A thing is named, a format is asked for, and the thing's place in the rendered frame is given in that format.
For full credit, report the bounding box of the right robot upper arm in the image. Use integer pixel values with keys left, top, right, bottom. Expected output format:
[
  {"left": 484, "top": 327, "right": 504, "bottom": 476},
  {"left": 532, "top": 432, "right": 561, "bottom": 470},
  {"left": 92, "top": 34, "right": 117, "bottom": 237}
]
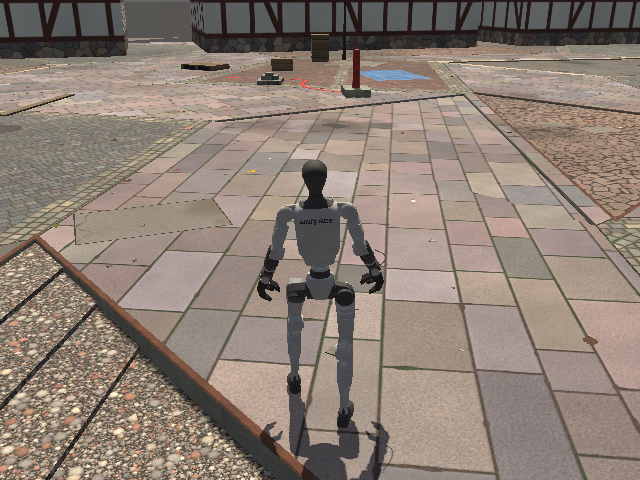
[{"left": 337, "top": 202, "right": 369, "bottom": 256}]

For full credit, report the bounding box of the robot right forearm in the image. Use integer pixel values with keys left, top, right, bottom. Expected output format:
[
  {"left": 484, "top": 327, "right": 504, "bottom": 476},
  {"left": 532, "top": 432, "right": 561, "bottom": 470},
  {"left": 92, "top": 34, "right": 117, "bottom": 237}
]
[{"left": 360, "top": 240, "right": 381, "bottom": 276}]

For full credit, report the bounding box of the left robot upper arm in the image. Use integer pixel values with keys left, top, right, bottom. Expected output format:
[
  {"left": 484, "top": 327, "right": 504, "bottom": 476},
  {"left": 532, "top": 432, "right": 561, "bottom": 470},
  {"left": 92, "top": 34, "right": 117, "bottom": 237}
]
[{"left": 269, "top": 204, "right": 296, "bottom": 261}]

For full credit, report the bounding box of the left robot hand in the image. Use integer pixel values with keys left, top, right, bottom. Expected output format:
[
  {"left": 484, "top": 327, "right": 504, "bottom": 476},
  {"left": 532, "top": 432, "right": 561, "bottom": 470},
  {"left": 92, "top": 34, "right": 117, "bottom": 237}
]
[{"left": 257, "top": 279, "right": 280, "bottom": 301}]

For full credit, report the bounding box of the robot left forearm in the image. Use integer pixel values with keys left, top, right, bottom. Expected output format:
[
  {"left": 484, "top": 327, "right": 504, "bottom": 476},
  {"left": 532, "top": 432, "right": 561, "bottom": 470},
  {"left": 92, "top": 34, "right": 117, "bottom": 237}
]
[{"left": 259, "top": 245, "right": 279, "bottom": 284}]

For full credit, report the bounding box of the robot left foot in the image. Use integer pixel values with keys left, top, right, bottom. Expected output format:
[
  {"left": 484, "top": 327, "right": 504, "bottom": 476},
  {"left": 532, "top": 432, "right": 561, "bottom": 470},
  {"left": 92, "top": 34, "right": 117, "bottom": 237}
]
[{"left": 287, "top": 372, "right": 301, "bottom": 394}]

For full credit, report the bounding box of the right robot hand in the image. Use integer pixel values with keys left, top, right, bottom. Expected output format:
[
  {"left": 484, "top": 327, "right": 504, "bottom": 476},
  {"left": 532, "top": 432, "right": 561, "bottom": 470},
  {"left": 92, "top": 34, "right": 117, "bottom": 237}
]
[{"left": 360, "top": 272, "right": 384, "bottom": 294}]

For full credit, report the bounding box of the robot left shin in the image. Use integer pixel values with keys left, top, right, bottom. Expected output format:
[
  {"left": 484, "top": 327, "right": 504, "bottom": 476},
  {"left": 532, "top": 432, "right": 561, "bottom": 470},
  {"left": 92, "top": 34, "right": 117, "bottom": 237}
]
[{"left": 287, "top": 315, "right": 301, "bottom": 381}]

